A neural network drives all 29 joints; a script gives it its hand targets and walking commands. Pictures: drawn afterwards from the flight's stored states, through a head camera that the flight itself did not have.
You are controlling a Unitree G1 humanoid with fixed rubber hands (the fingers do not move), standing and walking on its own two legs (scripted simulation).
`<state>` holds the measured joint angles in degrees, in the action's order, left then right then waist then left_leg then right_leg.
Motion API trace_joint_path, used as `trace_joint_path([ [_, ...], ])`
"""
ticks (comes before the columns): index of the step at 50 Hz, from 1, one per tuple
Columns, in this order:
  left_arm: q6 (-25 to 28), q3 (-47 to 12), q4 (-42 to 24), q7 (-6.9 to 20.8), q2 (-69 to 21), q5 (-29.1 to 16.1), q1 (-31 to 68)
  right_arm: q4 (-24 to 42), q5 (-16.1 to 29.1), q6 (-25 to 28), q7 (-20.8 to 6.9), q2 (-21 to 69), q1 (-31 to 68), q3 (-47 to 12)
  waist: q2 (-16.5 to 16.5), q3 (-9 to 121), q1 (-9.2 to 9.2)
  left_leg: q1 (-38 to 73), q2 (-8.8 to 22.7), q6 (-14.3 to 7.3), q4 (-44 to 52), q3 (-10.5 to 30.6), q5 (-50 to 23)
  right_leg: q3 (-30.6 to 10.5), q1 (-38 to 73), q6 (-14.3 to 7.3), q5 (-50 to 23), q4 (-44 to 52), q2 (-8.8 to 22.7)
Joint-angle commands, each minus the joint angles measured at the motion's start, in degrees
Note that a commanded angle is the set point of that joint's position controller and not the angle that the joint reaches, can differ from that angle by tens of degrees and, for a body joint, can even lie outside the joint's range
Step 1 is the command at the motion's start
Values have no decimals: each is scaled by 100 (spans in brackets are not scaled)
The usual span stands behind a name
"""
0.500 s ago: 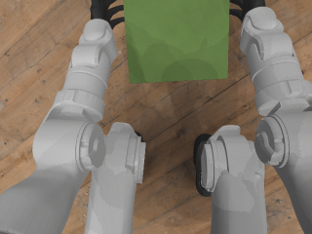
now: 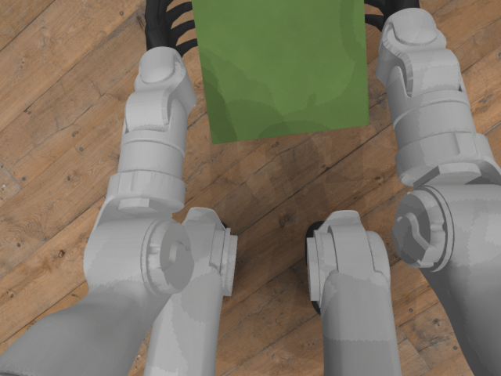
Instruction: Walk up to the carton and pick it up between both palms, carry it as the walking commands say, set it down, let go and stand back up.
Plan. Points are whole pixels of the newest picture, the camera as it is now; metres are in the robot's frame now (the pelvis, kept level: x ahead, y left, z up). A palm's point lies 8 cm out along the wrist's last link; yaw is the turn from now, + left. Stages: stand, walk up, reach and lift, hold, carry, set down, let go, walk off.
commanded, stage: reach and lift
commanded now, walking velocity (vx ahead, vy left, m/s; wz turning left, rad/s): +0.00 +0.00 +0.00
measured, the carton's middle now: (276, 39) +0.56 -0.02 -0.22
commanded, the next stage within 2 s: none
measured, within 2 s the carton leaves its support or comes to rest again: neither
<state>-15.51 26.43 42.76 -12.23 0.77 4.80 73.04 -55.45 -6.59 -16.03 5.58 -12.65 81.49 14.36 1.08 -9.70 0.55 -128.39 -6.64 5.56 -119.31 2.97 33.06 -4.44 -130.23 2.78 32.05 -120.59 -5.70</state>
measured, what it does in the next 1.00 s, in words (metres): rises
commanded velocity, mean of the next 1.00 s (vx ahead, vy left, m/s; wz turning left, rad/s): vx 0.00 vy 0.00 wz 0.00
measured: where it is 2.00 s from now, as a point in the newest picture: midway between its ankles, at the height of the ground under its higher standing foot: (266, 281)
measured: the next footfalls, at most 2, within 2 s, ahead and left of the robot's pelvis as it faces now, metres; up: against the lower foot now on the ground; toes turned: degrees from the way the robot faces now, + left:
none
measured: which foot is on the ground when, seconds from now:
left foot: down 0.00-1.00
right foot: down 0.00-1.00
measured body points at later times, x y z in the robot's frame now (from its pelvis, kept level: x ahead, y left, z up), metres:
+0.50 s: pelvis +0.01 +0.00 +0.04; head +0.33 -0.04 +0.35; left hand +0.53 +0.12 -0.07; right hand +0.55 -0.16 -0.08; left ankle +0.11 +0.13 -0.36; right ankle +0.11 -0.12 -0.36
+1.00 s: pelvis +0.01 +0.00 +0.09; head +0.29 -0.04 +0.43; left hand +0.51 +0.12 +0.00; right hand +0.53 -0.16 -0.01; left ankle +0.11 +0.13 -0.36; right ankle +0.11 -0.12 -0.36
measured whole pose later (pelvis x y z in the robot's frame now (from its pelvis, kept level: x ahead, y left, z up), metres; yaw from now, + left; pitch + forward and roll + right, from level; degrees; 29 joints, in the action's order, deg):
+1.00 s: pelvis +0.01 +0.00 +0.09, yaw -1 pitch +44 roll +3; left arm -18.3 30.0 36.4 -14.5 -6.9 11.5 60.7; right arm -47.5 -12.9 -19.4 10.2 -3.0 67.1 19.6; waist 0.5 4.7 1.8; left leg -115.3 -7.1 5.6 -102.3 4.9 30.9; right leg -5.8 -117.3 2.7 29.5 -103.5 -7.5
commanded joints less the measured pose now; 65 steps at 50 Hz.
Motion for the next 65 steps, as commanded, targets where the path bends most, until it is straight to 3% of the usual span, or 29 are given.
trace_joint_path([
  [1,197,-2836,-648,1720,-5107,-690,4365,761,663,228,-1645,5950,3080,-1866,-423,7557,32,3426,-354,-286,858,-1010,-1903,855,4097,-187,-2063,1042,-242],
  [12,142,-3232,-916,1753,-5405,-776,3903,1281,694,157,-1508,6405,2696,-2290,-542,8424,32,3605,-393,-271,1101,-1013,-2350,802,4922,-121,-2718,1314,-302],
  [21,119,-2936,-574,1805,-5518,-418,3561,1083,490,168,-1502,6469,2578,-2167,-661,7969,182,3542,-375,-310,1465,-963,-2100,795,4796,-126,-2372,1654,-320],
  [31,-60,-2922,-683,1816,-5772,-325,3524,916,387,29,-1588,6676,2335,-1900,-474,7925,98,3999,-399,-270,1896,-940,-1840,866,4753,-166,-1934,2081,-383],
  [48,-156,-2858,-527,1973,-6069,-185,3121,1041,279,-13,-1565,7015,2176,-1939,-603,8181,186,4322,-401,-304,2480,-884,-1869,781,5435,-113,-2026,2704,-401],
  [65,-201,-2823,-373,2055,-6344,-65,2604,883,158,-31,-1571,7282,1665,-1808,-509,7885,212,4870,-382,-308,3142,-785,-1814,746,5802,-128,-1862,3362,-416],
])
